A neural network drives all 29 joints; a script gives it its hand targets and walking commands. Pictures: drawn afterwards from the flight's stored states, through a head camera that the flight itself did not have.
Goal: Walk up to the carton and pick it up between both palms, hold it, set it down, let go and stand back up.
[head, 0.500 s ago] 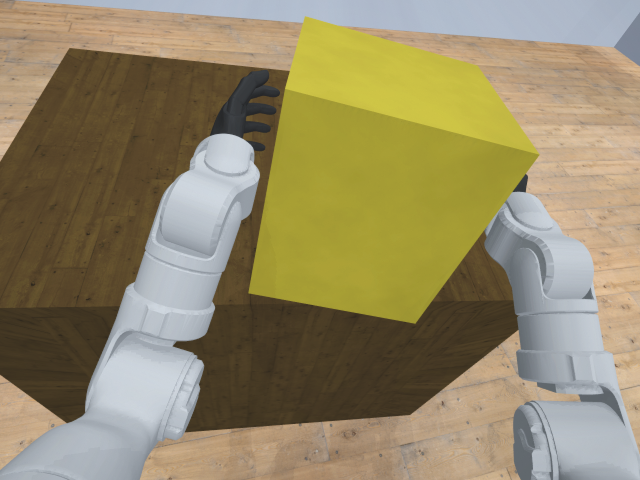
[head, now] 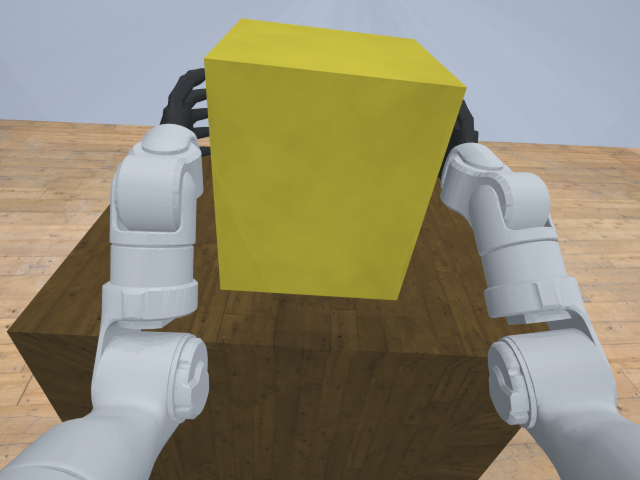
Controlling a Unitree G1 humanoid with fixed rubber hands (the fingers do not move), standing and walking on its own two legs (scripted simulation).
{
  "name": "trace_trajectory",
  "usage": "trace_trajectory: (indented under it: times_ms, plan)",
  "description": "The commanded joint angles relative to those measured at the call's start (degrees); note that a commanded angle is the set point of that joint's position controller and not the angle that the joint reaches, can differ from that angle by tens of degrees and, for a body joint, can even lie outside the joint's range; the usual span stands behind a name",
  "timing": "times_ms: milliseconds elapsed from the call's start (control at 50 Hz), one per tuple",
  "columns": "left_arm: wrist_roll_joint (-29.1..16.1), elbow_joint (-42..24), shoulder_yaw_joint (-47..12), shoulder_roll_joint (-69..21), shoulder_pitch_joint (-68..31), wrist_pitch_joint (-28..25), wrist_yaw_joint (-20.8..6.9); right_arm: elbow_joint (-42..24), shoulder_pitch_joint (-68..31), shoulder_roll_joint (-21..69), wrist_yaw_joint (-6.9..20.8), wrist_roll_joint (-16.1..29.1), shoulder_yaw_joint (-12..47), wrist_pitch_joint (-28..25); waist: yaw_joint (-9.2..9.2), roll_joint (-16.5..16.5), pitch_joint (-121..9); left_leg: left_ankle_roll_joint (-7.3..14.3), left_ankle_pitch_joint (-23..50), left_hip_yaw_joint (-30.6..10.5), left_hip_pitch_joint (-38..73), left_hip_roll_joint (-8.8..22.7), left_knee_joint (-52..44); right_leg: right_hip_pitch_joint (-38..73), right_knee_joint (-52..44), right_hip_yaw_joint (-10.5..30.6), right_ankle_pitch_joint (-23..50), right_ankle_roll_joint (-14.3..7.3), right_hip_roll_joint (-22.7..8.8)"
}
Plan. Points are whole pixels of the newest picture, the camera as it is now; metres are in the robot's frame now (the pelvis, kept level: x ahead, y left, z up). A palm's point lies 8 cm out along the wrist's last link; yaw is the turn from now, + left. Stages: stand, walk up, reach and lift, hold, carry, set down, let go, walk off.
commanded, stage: hold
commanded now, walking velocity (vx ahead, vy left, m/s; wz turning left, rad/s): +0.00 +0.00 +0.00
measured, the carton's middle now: (320, 161) +0.38 +0.01 +0.27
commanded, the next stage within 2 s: set down in 0.08 s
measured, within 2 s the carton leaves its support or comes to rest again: neither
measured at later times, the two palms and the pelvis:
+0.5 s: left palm (237, 192) +0.40 +0.11 +0.22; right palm (464, 208) +0.38 -0.19 +0.22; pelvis -0.02 +0.00 +0.00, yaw +0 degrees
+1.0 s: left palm (263, 208) +0.40 +0.08 +0.19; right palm (476, 252) +0.36 -0.22 +0.16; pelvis +0.02 -0.03 +0.00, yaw -1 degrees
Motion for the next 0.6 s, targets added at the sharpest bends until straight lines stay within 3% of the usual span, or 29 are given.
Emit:
trace_trajectory:
  times_ms: [0, 20, 60, 80, 140, 200, 220, 280, 300, 360, 420, 460, 480, 500, 540, 560, 580]
  plan:
    - [-13.06, -6.43, -19.95, -21.06, -50.08, -5.15, -9.9, -11.28, -53.99, 12.99, 2.31, 6.24, 7.95, -2.21, -3.8, 8.16, -20.24, -2.07, 13.46, 3.73, 1.03, -0.19, -4.11, 3.5, 1.62, -0.57, 4.35, 0.72, 1.14]
    - [-14.44, -7.66, -20.93, -21.74, -53.01, -5.75, -9.6, -12.74, -56.34, 12.71, 2.02, 6.82, 7.53, -2.26, -4.13, 8.57, -22.1, -1.91, 13.55, 3.59, 0.17, -0.12, -3.86, 3.72, 1.82, -0.23, 4.09, 0.94, 1.0]
    - [-14.46, -4.89, -20.86, -21.11, -55.95, -7.08, -8.99, -8.11, -56.53, 13.1, 2.05, 5.46, 6.61, -1.91, -4.23, 9.9, -21.3, -1.71, 10.43, 4.36, -1.82, -0.44, -4.59, 1.31, 2.16, -0.68, 0.23, 0.88, 1.2]
    - [-11.68, 0.28, -15.04, -22.98, -51.72, -8.91, -9.74, -7.23, -56.78, 12.86, 3.4, 4.55, 5.08, -2.76, -2.05, 10.74, -14.99, -3.81, 6.28, 3.34, -0.41, -1.41, -3.74, -2.45, 0.79, -1.05, -4.18, -0.2, 1.58]
    - [-5.86, 11.93, -8.81, -26.2, -52.77, -17.18, -12.29, 6.08, -55.49, 12.75, 7.3, -3.18, -2.74, -8.84, -2.53, 13.27, -7.15, -5.1, -7.64, 3.06, -3.33, -1.16, -7.09, -3.63, -0.17, -1.69, -14.9, -1.26, 1.4]
    - [-0.41, 16.29, -4.52, -26.92, -56.49, -26.87, -12.67, 13.77, -53.88, 14.4, 11.32, -13.31, -9.65, -16.21, -2.52, 15.42, -9.72, -4.42, -16.27, 3.25, -1.88, -0.09, -10.5, -4.43, 0.97, -4.48, -18.96, -1.39, 2.15]
    - [0.03, 15.94, -4.01, -26.27, -56.39, -29.48, -12.04, 13.98, -52.32, 15.26, 12.45, -16.68, -11.7, -18.63, -3.27, 15.78, -12.43, -4.49, -13.46, 4.06, 0.31, -0.61, -10.18, -4.62, -0.23, -5.01, -18.09, -1.44, 1.87]
    - [0.78, 16.15, -2.6, -25.95, -55.76, -33.25, -10.51, 17.18, -50.16, 16.73, 15.24, -22.92, -12.43, -23.72, -2.96, 11.34, -13.48, -4.78, -4.48, 5.02, 8.33, -1.43, -10.4, -4.1, -2.18, -6.54, -10.52, -1.05, 1.35]
    - [1.32, 16.12, -2.27, -26.48, -54.8, -34.11, -10.22, 16.37, -49.25, 18.43, 15.95, -23.79, -11.81, -24.96, -2.4, 9.85, -14.06, -4.39, -2.94, 5.09, 9.38, -1.38, -11.45, -1.94, -3.01, -7.05, -8.53, -0.62, 1.1]
    - [2.12, 16.83, -2.89, -27.15, -53.29, -35.81, -9.02, 15.16, -47.12, 20.38, 17.85, -25.21, -10.27, -27.74, -0.92, 10.24, -14.24, -3.46, -4.23, 4.99, 7.14, -0.97, -12.51, 0.57, -2.47, -7.1, -8.91, -0.34, 0.96]
    - [0.92, 14.72, -5.97, -27.88, -51.99, -37.58, -7.06, 9.75, -47.48, 21.66, 19.29, -26.95, -8.07, -31.79, -1.01, 8.22, -20.66, -3.27, -0.08, 4.75, 7.32, -0.81, -11.72, 3.54, -1.75, -7.08, -3.27, -0.35, 0.45]
    - [-2.12, 10.66, -10.93, -29.85, -52.5, -39.49, -5.68, 3.25, -49.24, 23.77, 19.59, -24.95, -3.79, -34.32, -1.18, 6.22, -30.67, -2.89, 7.73, 4.23, 13.17, -0.6, -9.81, 5.07, -0.66, -6.5, 4.34, 0.32, 0.5]
    - [-3.81, 8.19, -14.48, -31.14, -52.96, -40.54, -5.13, -0.49, -49.59, 24.7, 19.35, -23.67, -1.3, -35.54, -2.28, 7.08, -35.91, -2.98, 12.49, 4.25, 16.18, -1.03, -9.29, 6.38, -0.59, -6.05, 9.23, 0.69, 0.4]
    - [-4.99, 6.4, -17.0, -32.14, -51.68, -41.45, -4.58, -4.03, -49.24, 25.78, 19.11, -22.06, 1.96, -36.42, -1.3, 6.94, -40.59, -2.89, 18.0, 3.96, 17.64, -0.85, -8.2, 8.0, 0.32, -5.43, 14.9, 0.7, 0.47]
    - [-6.85, 3.5, -21.58, -34.56, -46.63, -41.21, -4.05, -10.37, -47.73, 26.96, 18.52, -18.56, 9.14, -36.73, -1.03, 5.3, -46.58, -2.98, 30.26, 3.18, 19.53, -0.49, -6.58, 12.87, 1.5, -4.29, 27.62, 1.32, 0.84]
    - [-6.9, 1.51, -23.19, -35.6, -42.88, -40.45, -4.05, -13.22, -44.76, 27.23, 18.03, -16.95, 12.26, -36.58, -0.12, 4.56, -47.37, -2.64, 36.0, 3.13, 18.96, -0.74, -5.96, 14.95, 2.61, -3.71, 33.0, 1.84, 1.08]
    - [-6.57, -0.45, -23.76, -36.17, -38.81, -39.31, -4.32, -14.25, -40.65, 28.01, 17.59, -15.58, 15.17, -36.32, -0.34, 3.32, -46.73, -2.62, 40.71, 2.71, 18.38, -0.53, -5.79, 17.81, 2.97, -2.92, 37.49, 2.33, 1.05]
